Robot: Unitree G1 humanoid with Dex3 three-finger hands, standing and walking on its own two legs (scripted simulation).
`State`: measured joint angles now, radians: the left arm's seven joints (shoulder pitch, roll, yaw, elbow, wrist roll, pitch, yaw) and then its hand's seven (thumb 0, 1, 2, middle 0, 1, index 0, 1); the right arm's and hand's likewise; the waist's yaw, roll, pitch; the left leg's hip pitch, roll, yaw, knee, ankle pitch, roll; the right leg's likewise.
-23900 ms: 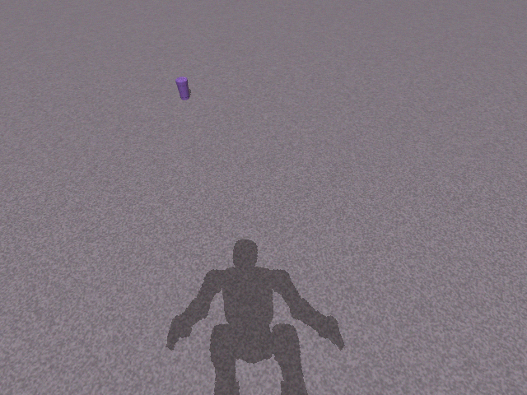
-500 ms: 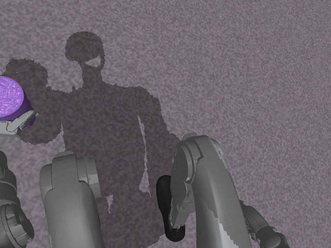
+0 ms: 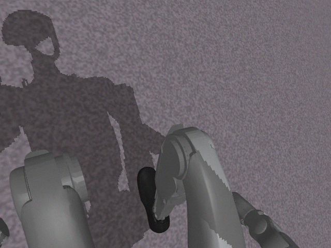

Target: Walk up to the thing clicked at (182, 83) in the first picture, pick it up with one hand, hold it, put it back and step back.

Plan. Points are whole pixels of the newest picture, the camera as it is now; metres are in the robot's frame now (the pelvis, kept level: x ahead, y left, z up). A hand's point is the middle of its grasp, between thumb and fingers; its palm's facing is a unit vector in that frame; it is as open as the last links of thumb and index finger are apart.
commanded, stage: lower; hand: left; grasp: from the side
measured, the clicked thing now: out of the picture +0.42 +0.30 -0.18
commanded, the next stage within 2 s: loosen in 0.68 s
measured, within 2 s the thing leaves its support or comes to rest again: rests again in 0.44 s
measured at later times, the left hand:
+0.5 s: hand out of the picture +0.43 +0.30 -0.19, palm faces +0.43 -0.90 -0.03, open 10.7 cm
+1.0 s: hand out of the picture +0.43 +0.30 -0.19, palm faces +0.44 -0.90 -0.01, open 10.6 cm
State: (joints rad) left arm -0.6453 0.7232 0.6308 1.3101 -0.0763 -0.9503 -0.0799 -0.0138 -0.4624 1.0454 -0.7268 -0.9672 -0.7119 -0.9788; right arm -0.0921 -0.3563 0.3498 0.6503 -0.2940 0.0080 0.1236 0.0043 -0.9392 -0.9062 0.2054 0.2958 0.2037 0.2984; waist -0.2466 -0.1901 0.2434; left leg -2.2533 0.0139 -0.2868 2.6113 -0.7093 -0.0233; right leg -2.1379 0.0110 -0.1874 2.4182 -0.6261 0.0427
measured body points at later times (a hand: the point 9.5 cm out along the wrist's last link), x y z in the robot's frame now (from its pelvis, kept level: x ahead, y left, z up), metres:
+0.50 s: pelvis -0.01 +0.01 +0.00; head +0.24 +0.17 +0.33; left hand +0.40 +0.35 -0.18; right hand +0.15 -0.26 -0.05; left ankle +0.08 +0.13 -0.26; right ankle +0.13 -0.12 -0.26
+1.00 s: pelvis -0.01 +0.01 -0.01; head +0.23 +0.19 +0.32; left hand +0.40 +0.35 -0.19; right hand +0.15 -0.25 -0.04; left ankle +0.08 +0.13 -0.26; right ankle +0.13 -0.12 -0.26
